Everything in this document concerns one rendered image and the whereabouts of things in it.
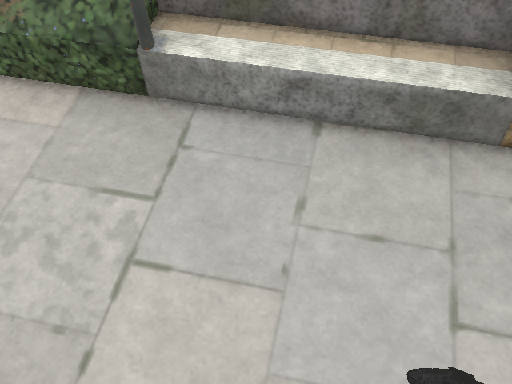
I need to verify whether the right robot hand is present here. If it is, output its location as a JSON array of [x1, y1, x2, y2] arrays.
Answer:
[[407, 367, 484, 384]]

